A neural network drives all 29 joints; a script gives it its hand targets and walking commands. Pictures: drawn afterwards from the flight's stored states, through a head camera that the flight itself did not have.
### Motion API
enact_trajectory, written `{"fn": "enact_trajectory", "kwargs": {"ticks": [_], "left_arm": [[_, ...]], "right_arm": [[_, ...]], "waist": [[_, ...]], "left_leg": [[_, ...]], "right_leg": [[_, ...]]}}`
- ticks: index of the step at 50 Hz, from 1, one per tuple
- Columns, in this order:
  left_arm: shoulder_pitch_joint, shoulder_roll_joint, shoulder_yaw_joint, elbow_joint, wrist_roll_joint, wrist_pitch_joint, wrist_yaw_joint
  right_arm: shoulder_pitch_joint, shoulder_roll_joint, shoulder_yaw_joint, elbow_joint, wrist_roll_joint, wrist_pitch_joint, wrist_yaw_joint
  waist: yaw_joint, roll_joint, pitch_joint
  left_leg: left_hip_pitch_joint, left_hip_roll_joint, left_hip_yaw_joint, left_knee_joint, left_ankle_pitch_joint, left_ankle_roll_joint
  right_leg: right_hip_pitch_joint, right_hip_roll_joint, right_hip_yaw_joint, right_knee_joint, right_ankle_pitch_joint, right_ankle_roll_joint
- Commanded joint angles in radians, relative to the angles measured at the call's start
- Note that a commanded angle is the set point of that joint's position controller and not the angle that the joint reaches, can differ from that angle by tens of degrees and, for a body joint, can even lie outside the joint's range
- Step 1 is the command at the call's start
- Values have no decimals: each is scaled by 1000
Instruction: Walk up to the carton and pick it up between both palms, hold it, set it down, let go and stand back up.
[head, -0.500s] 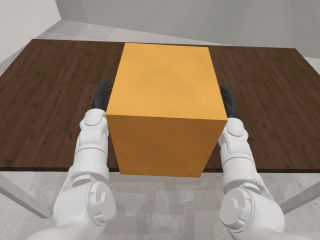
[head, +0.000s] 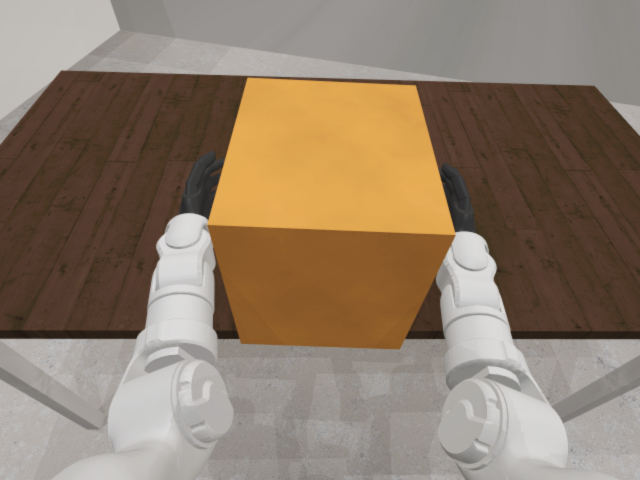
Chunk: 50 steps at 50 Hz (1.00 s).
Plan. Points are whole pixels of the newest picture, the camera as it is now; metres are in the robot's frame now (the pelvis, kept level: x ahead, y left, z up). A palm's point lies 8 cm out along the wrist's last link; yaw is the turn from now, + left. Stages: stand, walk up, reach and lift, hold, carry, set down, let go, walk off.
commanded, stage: set down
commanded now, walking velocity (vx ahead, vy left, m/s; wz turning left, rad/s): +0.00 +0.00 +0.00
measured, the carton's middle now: (326, 218) +0.46 +0.04 +0.06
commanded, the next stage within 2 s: none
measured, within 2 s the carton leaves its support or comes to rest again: neither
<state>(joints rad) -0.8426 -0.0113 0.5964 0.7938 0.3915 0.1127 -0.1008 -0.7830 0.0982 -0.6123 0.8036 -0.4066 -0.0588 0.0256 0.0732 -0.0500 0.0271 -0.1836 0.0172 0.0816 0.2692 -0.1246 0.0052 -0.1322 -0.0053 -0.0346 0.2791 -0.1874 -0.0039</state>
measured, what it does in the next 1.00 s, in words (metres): stands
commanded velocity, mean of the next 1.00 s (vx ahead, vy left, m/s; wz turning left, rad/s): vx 0.00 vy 0.00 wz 0.00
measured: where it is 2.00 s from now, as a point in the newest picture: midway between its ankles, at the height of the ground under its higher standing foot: outside the picture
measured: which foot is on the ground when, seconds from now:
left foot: down 0.00-1.00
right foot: down 0.00-1.00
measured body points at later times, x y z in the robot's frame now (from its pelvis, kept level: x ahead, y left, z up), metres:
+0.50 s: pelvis -0.01 +0.00 -0.02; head +0.04 +0.01 +0.43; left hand +0.43 +0.25 +0.09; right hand +0.46 -0.17 +0.10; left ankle +0.01 +0.12 -0.75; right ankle -0.03 -0.11 -0.75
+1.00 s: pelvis -0.03 -0.02 -0.02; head +0.01 +0.01 +0.43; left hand +0.44 +0.25 +0.16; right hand +0.46 -0.18 +0.16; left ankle +0.01 +0.12 -0.75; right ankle -0.03 -0.11 -0.75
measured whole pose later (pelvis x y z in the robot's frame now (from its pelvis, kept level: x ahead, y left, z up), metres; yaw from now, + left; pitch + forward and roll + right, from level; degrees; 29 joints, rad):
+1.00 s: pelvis -0.03 -0.02 -0.02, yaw +1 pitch +17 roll -1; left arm -1.17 0.45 -0.11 1.24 -0.38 0.12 0.01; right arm -1.14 -0.34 0.12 1.20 0.48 0.13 -0.07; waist 0.02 -0.04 -0.23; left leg -0.61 0.05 0.01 0.44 -0.12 -0.03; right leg -0.54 0.03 -0.07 0.43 -0.18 -0.04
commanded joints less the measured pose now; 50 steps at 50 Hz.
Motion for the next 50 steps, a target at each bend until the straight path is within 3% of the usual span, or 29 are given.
{"fn": "enact_trajectory", "kwargs": {"ticks": [1, 2, 4, 7, 9, 14, 18, 24, 30, 36, 37, 38, 40, 43, 50], "left_arm": [[-375, 68, -152, -20, -45, -53, 60], [-404, 164, -207, -6, -114, -65, 100], [-491, 198, -314, 52, -247, -90, 164], [-592, 264, -419, 136, -400, -141, 214], [-628, 317, -469, 205, -469, -180, 228], [-618, 428, -496, 305, -552, -238, 200], [-631, 467, -522, 349, -598, -254, 169], [-694, 501, -636, 308, -729, -235, 143], [-761, 524, -730, 311, -832, -197, 120], [-820, 632, -695, 291, -816, -143, 113], [-826, 640, -696, 285, -817, -130, 114], [-804, 600, -739, 340, -809, -135, 106], [-814, 621, -716, 351, -795, -141, 101], [-828, 651, -688, 329, -774, -119, 105], [-866, 639, -670, 183, -771, 25, 130]], "right_arm": [[-382, -74, 181, 17, 65, -19, 8], [-401, -175, 231, 38, 138, -18, -21], [-491, -212, 341, 105, 279, -13, -59], [-598, -268, 436, 123, 415, -13, -90], [-645, -326, 481, 137, 476, -22, -109], [-671, -465, 592, 211, 623, -59, -144], [-692, -548, 652, 313, 717, -86, -142], [-761, -613, 724, 302, 841, -52, -89], [-834, -630, 745, 274, 899, 26, -38], [-889, -656, 741, 217, 915, 79, -46], [-898, -662, 742, 215, 920, 91, -51], [-852, -600, 722, 302, 897, 91, -60], [-863, -611, 719, 274, 888, 89, -65], [-880, -628, 719, 257, 896, 100, -79], [-912, -676, 666, 156, 876, 180, -107]], "waist": [[0, 56, -393], [-3, 51, -413], [-1, 66, -472], [7, 81, -690], [10, 88, -847], [19, 110, -979], [10, 97, -889], [-10, 77, -883], [-21, 61, -866], [-9, 50, -917], [-12, 47, -924], [-52, 28, -851], [-36, 33, -862], [-26, 51, -869], [-48, 120, -893]], "left_leg": [[272, -12, 76, 80, 392, -21], [242, -6, 68, 91, 383, -22], [166, -1, 47, 118, 354, -27], [88, 3, 21, 172, 340, -38], [106, 8, 8, 228, 426, -53], [153, 10, -12, 341, 657, -91], [108, 13, -20, 329, 618, -103], [118, 8, -41, 312, 511, -102], [17, 7, -67, 264, 276, -64], [-99, -15, -52, 242, 234, -33], [-112, -16, -51, 234, 224, -29], [-170, -8, -55, 225, 167, -8], [-202, -11, -50, 200, 145, -3], [-181, -15, -46, 191, 193, -19], [31, -9, -59, 211, 291, -59]], "right_leg": [[-45, 43, -57, -31, 127, 73], [-60, 48, -46, -24, 133, 68], [-91, 56, -20, -16, 145, 55], [-118, 52, 2, 30, 216, 39], [-141, 53, 1, 69, 308, 32], [-189, 64, -11, 141, 516, 35], [-219, 65, -24, 156, 486, 40], [-322, 74, -46, 138, 343, 36], [-358, 46, -37, 133, 171, 24], [-216, 26, -10, 167, 276, 40], [-191, 24, -8, 170, 285, 42], [-179, 17, 6, 174, 273, 49], [-135, 6, 14, 179, 285, 47], [-88, 12, 10, 180, 341, 51], [-183, 45, -21, 129, 362, 35]]}}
